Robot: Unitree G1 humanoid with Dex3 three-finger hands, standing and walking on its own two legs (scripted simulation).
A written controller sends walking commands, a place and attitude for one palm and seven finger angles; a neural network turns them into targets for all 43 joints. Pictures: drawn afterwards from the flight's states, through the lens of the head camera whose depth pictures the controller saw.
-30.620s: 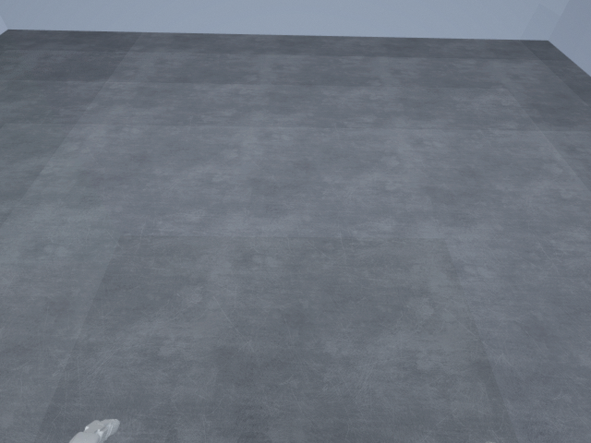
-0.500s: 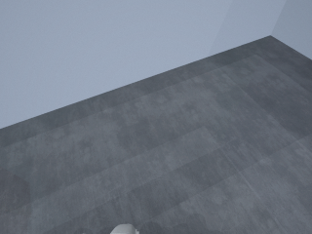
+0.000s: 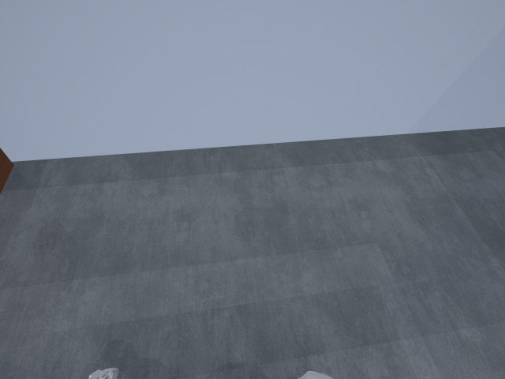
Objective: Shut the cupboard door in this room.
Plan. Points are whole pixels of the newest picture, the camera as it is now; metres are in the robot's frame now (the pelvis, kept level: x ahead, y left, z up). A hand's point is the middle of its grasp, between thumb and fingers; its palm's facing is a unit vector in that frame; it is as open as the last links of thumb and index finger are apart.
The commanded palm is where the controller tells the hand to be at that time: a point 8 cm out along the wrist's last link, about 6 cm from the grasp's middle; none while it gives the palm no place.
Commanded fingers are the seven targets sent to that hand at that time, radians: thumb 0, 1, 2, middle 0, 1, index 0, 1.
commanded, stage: walk to a spot facing it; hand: left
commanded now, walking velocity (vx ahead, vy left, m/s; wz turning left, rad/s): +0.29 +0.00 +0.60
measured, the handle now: out of the picture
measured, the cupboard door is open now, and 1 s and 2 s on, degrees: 85 85 85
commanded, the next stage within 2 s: turn to face it in 1.66 s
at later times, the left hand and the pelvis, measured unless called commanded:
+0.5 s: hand out of the picture +0.02 +0.15 -0.16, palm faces +0.39 -0.89 -0.24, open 7.4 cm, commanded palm none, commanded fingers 0.00 0.90 0.90 -0.20 -0.30 -0.20 -0.30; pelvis +0.11 -0.02 +0.00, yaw +21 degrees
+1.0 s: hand (94, 297) +0.28 +0.34 -0.16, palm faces +0.50 -0.85 -0.17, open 7.4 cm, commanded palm none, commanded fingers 0.00 0.90 0.90 -0.20 -0.30 -0.20 -0.30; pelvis +0.28 +0.13 +0.00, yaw +29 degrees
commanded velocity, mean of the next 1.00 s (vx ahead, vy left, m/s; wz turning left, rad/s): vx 0.34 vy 0.00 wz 0.36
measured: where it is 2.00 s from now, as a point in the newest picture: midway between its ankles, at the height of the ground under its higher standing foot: (179, 264)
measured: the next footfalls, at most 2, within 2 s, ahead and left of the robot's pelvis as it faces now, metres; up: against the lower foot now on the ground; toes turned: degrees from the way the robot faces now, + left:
right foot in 0.14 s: +0.10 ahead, -0.15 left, +0.00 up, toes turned +2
left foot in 0.66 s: +0.23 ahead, +0.18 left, +0.00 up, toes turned +33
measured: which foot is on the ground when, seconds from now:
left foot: down 0.00-0.14, up 0.16-0.64, down 0.66-1.00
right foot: up 0.00-0.12, down 0.14-0.66, up 0.68-1.00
